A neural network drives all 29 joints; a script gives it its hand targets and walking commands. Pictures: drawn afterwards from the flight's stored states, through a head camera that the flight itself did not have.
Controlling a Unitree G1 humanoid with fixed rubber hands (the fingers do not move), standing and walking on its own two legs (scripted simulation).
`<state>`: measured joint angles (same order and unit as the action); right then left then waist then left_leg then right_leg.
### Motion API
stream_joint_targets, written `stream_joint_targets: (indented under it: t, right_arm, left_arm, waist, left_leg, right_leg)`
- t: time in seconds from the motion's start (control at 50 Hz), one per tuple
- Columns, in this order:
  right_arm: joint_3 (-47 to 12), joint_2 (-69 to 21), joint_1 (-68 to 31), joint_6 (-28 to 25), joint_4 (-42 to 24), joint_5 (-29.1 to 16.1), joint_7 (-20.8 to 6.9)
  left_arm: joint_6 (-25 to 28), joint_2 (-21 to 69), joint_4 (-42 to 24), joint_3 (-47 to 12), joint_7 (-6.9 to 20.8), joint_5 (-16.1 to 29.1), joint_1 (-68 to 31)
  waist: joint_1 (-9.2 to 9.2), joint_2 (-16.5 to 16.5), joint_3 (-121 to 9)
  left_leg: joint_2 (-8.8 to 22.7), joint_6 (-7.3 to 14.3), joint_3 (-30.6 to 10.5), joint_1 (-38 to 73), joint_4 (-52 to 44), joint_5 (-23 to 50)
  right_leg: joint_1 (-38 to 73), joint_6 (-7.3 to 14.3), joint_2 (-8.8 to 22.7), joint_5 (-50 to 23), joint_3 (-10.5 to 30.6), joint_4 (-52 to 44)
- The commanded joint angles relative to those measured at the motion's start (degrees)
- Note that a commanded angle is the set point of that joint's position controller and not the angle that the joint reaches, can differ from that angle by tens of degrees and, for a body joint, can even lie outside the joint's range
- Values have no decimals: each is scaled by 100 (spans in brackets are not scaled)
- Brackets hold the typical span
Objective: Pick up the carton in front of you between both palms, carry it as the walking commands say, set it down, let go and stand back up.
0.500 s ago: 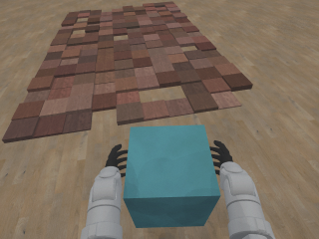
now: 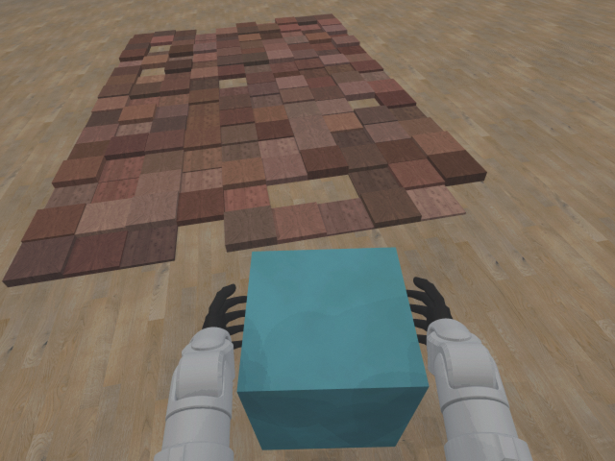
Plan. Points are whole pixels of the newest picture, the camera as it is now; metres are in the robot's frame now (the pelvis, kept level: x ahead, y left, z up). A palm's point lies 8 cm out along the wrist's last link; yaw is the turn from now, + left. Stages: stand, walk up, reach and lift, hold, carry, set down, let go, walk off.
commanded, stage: reach and lift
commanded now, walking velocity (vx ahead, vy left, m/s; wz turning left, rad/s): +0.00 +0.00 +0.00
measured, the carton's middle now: (326, 352) +0.30 +0.00 -0.05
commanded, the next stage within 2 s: hold in 0.18 s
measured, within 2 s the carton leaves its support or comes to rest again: neither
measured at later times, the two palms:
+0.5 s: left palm (212, 337) +0.28 +0.15 +0.05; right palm (443, 328) +0.28 -0.15 +0.05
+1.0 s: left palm (231, 261) +0.38 +0.13 +0.08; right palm (437, 259) +0.38 -0.17 +0.07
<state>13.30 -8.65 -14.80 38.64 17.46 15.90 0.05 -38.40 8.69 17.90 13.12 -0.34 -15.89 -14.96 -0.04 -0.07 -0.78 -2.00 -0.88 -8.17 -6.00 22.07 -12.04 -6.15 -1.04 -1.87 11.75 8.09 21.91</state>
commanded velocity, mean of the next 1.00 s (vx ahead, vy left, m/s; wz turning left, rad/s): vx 0.27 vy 0.00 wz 0.00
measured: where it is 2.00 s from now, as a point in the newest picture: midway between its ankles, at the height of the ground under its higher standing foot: (320, 349)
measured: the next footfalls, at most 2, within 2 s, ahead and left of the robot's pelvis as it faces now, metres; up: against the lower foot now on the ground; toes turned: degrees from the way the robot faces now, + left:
right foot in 1.00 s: +0.14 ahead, -0.11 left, +0.00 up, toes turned -8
left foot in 1.30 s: +0.48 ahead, +0.08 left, +0.00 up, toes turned +10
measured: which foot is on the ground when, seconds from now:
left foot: down 0.00-1.00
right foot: down 0.00-0.88, up 0.90-0.98, down 1.00-1.00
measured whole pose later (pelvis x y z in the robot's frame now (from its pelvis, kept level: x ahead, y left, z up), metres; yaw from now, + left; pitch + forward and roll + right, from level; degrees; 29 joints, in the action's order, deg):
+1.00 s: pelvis +0.13 -0.01 -0.02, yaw -1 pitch +5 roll +0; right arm 3.1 -7.3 -4.6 66.7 -20.6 5.2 6.1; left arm -66.4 7.2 -21.6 5.7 -6.0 -4.0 -3.6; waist -0.3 -2.4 -10.6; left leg 4.5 -2.0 5.2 -10.9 31.1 -25.2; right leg -19.3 0.4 1.2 21.9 -8.2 34.5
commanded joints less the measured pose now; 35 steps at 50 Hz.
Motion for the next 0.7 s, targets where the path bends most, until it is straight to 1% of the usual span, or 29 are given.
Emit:
stream_joint_targets:
  t: [0.0, 0.16, 0.24, 0.26, 0.32, 0.38, 0.46, 0.48, 0.5, 0.52, 0.54, 0.58, 0.6, 0.62, 0.64, 0.66, 0.68]
  right_arm:
    - [-3147, -5421, -2659, -160, -245, -1460, -1429]
    - [-3216, -5434, -2681, -55, -398, -1511, -1421]
    - [-3574, -5484, -2704, 94, -854, -1729, -1393]
    - [-3576, -5433, -2660, 161, -898, -1734, -1375]
    - [-3318, -5207, -2529, 326, -709, -1583, -1342]
    - [-3109, -5153, -2641, 367, -516, -1469, -1367]
    - [-3154, -5307, -3000, 328, -529, -1518, -1423]
    - [-3147, -5305, -3193, 320, -552, -1580, -1411]
    - [-3232, -5340, -3121, 314, -639, -1624, -1389]
    - [-3339, -5343, -3150, 323, -788, -1711, -1361]
    - [-3464, -5366, -3249, 352, -941, -1783, -1324]
    - [-3666, -5370, -3224, 481, -1232, -1889, -1227]
    - [-3793, -5349, -3110, 584, -1418, -1952, -1168]
    - [-3908, -5312, -3043, 715, -1607, -2027, -1106]
    - [-4004, -5269, -3029, 867, -1806, -2094, -1042]
    - [-4056, -5198, -3064, 1029, -1972, -2138, -981]
    - [-4135, -5161, -3037, 1208, -2110, -2202, -913]
  left_arm:
    - [155, 5480, -258, -3133, 1435, 1465, -2666]
    - [54, 5448, -430, -3201, 1444, 1521, -2703]
    - [-90, 5479, -884, -3546, 1424, 1743, -2725]
    - [-156, 5425, -932, -3543, 1408, 1746, -2681]
    - [-330, 5195, -770, -3283, 1378, 1579, -2562]
    - [-379, 5146, -577, -3096, 1405, 1465, -2683]
    - [-338, 5295, -572, -3132, 1465, 1514, -3042]
    - [-338, 5330, -596, -3203, 1453, 1610, -3177]
    - [-326, 5294, -698, -3217, 1441, 1652, -3171]
    - [-336, 5328, -867, -3344, 1417, 1727, -3235]
    - [-363, 5360, -1060, -3448, 1387, 1785, -3323]
    - [-496, 5374, -1309, -3667, 1315, 1934, -3265]
    - [-601, 5343, -1482, -3796, 1275, 2023, -3234]
    - [-730, 5316, -1663, -3947, 1232, 2117, -3226]
    - [-878, 5281, -1857, -4074, 1188, 2208, -3235]
    - [-1035, 5216, -2020, -4151, 1142, 2285, -3271]
    - [-1208, 5164, -2124, -4205, 1084, 2363, -3238]
  waist:
    - [3, -3, -1458]
    - [8, 3, -1390]
    - [2, 19, -1644]
    - [6, 22, -1596]
    - [19, 11, -1086]
    - [8, 0, -759]
    - [6, -3, -955]
    - [-41, -145, -1375]
    - [23, -176, -1375]
    - [14, -133, -1198]
    - [7, -155, -1033]
    - [20, -336, -1253]
    - [21, -452, -1509]
    - [-3, -526, -1668]
    - [-15, -567, -1675]
    - [-13, -544, -1564]
    - [4, -339, -1428]
  left_leg:
    - [-392, -44, 416, 415, -258, 1443]
    - [-403, -41, 413, 452, -294, 1362]
    - [-407, -43, 379, 653, -320, 1677]
    - [-402, -42, 377, 660, -348, 1669]
    - [-385, -36, 417, 492, -469, 1160]
    - [-372, -23, 465, 348, -516, 646]
    - [-361, -9, 465, 363, -451, 566]
    - [597, 47, 234, -173, 10, -468]
    - [526, 87, 42, -393, -162, -1779]
    - [490, 128, 12, -748, -241, -2842]
    - [532, 150, 3, -942, -218, -3129]
    - [729, 256, -42, -927, -184, -2478]
    - [818, 328, -90, -798, -160, -2300]
    - [906, 385, -162, -724, -162, -2404]
    - [981, 427, -218, -794, -180, -2660]
    - [994, 428, -170, -996, -141, -2817]
    - [885, 356, 73, -1301, 85, -2762]
  right_leg:
    - [483, -32, -414, -1414, -437, -229]
    - [527, -34, -411, -1369, -422, -273]
    - [737, -55, -415, -1701, -395, -315]
    - [756, -52, -411, -1695, -390, -340]
    - [616, -24, -392, -1176, -409, -448]
    - [456, 1, -373, -665, -443, -501]
    - [461, 5, -367, -588, -463, -437]
    - [-130, 71, 574, 474, -254, 71]
    - [-364, 105, 485, 1735, -156, 20]
    - [-719, 119, 397, 2690, -202, 13]
    - [-960, 107, 366, 2846, -295, 146]
    - [-992, 80, 315, 1869, -649, 681]
    - [-998, 76, 293, 1584, -797, 878]
    - [-1069, 79, 285, 1556, -891, 968]
    - [-1133, 88, 280, 1679, -953, 965]
    - [-1139, 106, 308, 1787, -956, 842]
    - [-1032, 157, 453, 1946, -760, 545]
